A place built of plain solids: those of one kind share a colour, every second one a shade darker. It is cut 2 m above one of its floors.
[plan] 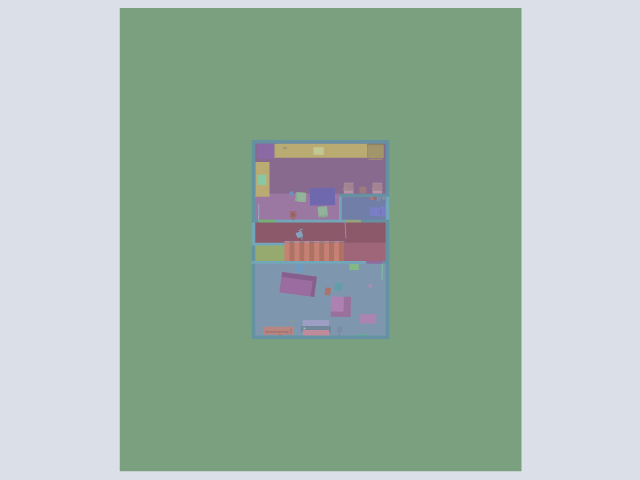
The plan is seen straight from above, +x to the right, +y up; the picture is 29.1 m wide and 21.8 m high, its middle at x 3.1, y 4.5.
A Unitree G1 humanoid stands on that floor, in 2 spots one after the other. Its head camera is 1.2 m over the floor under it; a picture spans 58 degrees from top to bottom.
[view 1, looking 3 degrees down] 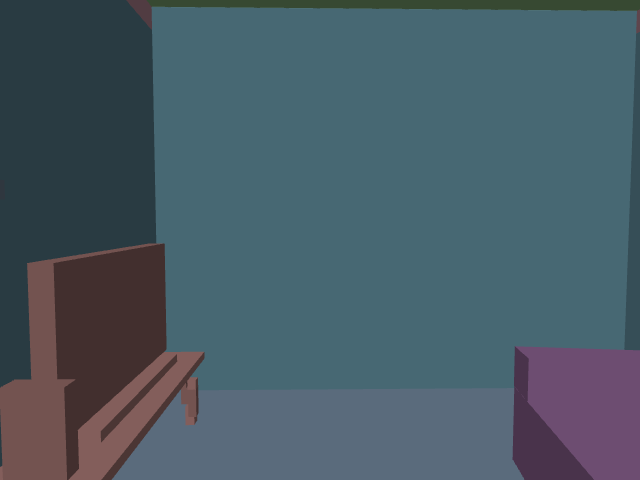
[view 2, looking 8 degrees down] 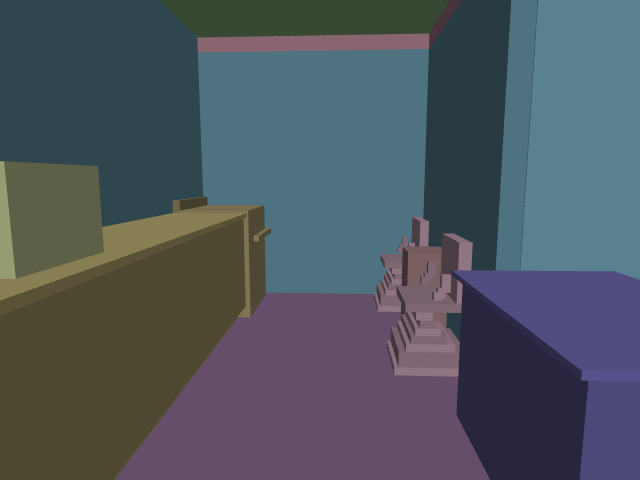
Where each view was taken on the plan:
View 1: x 3.12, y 1.23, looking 179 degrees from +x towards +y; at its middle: wall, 2.97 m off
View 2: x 1.62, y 7.42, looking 3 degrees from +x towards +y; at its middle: wall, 4.52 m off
